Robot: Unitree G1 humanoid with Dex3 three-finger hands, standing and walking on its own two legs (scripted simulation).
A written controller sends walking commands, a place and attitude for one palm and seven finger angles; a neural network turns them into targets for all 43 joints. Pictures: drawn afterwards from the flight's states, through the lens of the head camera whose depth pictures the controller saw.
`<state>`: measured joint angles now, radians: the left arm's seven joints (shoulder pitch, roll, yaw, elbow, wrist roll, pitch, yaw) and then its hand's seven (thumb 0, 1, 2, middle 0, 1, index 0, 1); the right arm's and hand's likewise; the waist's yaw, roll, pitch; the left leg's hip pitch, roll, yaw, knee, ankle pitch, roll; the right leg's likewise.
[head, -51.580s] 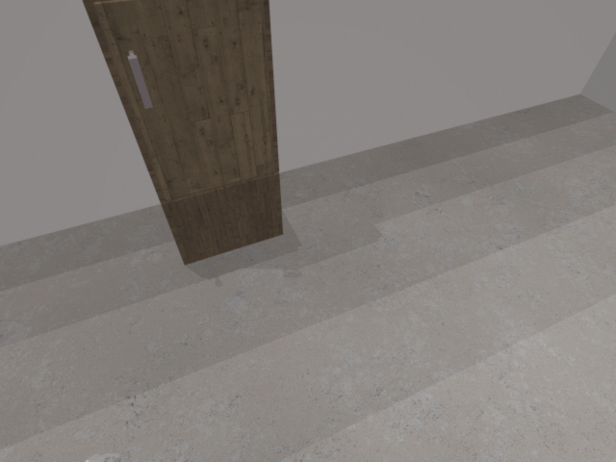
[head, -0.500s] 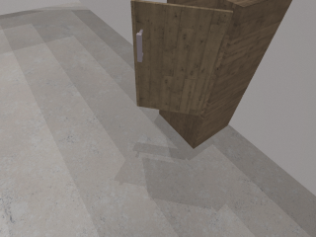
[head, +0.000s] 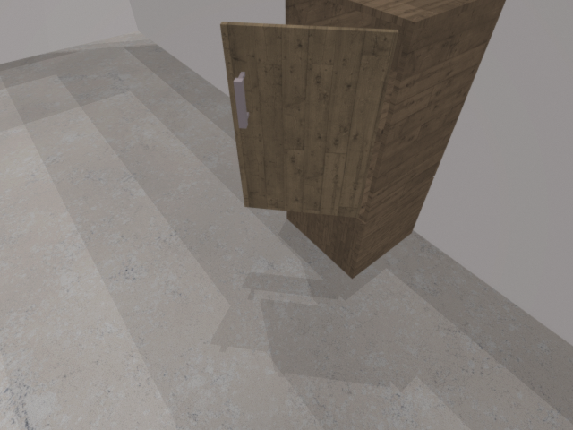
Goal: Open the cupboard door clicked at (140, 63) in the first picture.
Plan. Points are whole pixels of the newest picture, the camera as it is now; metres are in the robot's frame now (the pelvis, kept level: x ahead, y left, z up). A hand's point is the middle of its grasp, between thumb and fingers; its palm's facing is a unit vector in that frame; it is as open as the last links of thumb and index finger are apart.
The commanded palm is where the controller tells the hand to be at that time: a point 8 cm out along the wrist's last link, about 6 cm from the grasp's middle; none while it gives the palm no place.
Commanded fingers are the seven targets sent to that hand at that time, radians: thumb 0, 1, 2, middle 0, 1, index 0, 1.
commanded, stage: let the arm hang, fingers relaxed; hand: left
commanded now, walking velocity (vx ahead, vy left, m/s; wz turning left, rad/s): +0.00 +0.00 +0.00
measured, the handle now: (242, 100) +0.85 +0.15 +0.03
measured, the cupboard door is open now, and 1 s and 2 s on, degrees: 44 44 44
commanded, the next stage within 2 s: look to check the result in 0.12 s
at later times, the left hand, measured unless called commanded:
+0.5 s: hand out of the picture +0.01 +0.17 -0.17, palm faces +0.02 -0.97 -0.23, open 7.4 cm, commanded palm none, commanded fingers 0.00 0.90 0.90 -0.20 -0.30 -0.20 -0.30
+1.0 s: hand out of the picture +0.04 +0.17 -0.17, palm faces +0.01 -0.97 -0.23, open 7.4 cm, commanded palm none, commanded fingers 0.00 0.90 0.90 -0.20 -0.30 -0.20 -0.30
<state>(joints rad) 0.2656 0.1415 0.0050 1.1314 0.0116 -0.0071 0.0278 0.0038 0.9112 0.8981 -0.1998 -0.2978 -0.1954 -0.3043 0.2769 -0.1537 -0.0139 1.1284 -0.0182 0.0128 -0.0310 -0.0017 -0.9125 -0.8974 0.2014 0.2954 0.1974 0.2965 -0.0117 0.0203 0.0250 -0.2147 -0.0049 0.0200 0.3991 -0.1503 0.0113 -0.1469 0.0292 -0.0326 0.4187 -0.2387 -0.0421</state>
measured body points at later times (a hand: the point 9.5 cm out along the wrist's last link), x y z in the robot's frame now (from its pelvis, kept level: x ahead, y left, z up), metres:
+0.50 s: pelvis +0.01 -0.01 +0.00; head +0.02 -0.02 +0.45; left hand +0.01 +0.22 -0.15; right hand +0.01 -0.24 -0.16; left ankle +0.04 +0.11 -0.74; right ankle -0.01 -0.09 -0.74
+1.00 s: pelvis +0.02 -0.02 +0.00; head +0.03 -0.03 +0.45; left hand +0.04 +0.22 -0.15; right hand +0.03 -0.25 -0.16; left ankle +0.04 +0.11 -0.74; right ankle -0.01 -0.09 -0.74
